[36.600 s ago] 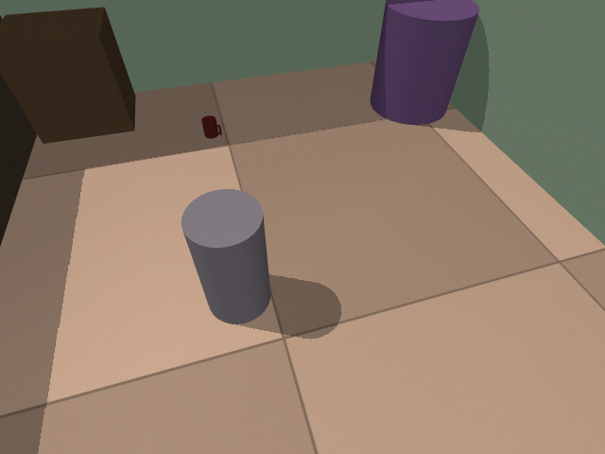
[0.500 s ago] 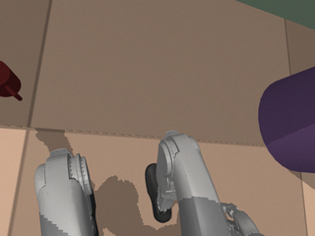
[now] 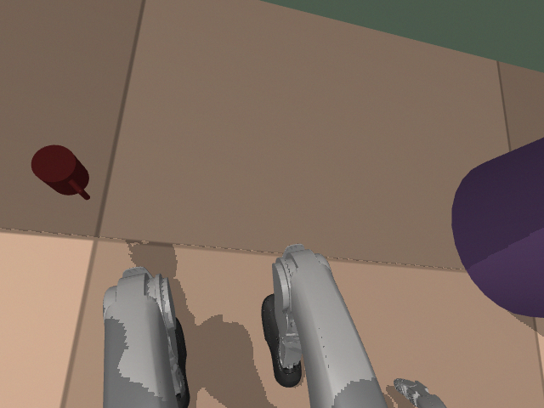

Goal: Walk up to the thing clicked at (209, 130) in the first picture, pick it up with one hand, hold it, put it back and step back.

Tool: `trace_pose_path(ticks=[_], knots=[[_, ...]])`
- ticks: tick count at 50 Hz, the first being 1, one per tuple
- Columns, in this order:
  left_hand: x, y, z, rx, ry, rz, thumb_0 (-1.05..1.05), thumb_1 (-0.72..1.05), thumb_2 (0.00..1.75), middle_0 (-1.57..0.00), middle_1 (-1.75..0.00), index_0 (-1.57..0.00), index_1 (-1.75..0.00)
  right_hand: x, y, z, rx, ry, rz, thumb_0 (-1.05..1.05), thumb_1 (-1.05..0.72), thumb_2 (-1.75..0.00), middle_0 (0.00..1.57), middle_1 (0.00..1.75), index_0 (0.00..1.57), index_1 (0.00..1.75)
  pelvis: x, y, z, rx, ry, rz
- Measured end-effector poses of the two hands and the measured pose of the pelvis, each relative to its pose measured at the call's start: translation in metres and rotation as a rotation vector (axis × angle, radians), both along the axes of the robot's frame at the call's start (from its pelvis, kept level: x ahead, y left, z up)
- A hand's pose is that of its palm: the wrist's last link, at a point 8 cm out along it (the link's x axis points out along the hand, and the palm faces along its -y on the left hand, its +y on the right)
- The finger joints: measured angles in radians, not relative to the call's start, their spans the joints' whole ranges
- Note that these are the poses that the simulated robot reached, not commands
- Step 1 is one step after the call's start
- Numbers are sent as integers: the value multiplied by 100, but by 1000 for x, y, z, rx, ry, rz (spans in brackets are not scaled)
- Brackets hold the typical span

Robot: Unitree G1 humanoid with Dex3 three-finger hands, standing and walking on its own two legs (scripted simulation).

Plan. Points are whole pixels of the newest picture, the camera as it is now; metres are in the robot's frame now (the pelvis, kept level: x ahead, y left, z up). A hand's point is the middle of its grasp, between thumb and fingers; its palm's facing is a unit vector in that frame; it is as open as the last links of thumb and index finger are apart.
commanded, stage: go down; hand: left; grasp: from above
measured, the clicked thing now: (67, 177) +0.54 +0.32 -0.39
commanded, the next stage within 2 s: approach in 1.84 s
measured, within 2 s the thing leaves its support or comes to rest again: neither
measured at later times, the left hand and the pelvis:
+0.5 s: hand out of the picture +0.51 +0.37 +0.02, palm faces -0.42 -0.07 -0.90, open 13.9 cm; pelvis +0.00 +0.00 +0.05, yaw +1 degrees
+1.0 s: hand out of the picture +0.51 +0.38 +0.04, palm faces -0.43 -0.08 -0.90, open 13.9 cm; pelvis +0.01 +0.00 +0.08, yaw +1 degrees
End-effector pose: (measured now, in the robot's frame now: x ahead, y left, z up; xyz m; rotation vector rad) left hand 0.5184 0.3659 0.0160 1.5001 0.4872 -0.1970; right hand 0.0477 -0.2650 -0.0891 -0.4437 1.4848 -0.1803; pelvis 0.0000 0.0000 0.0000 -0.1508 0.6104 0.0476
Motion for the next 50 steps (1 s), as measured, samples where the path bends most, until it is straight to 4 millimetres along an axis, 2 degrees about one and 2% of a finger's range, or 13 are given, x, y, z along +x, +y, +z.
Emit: trace_pose_path(ticks=[11,19,36,50], knots=[[-5,1,34,-3,0,-5,0,-50,95,-7,-113,-9,-110,-3,-1,23,0,-16,-16,0,-92,-90,20,30,21,30,1,-2,24,10,-12,2],[-9,4,50,-2,7,-9,0,-49,94,-7,-113,-10,-110,2,-1,38,-7,-37,-15,0,-92,-90,20,30,21,30,1,-1,40,11,-21,6],[-7,7,72,-1,4,-4,0,-50,95,-8,-112,-10,-110,8,3,62,-3,-37,-22,0,-92,-90,20,30,21,30,7,2,67,11,-18,10],[-7,10,82,1,7,-2,0,-51,95,-8,-112,-10,-110,9,7,75,2,-35,-29,0,-92,-90,20,30,21,30,11,4,79,12,-21,11]])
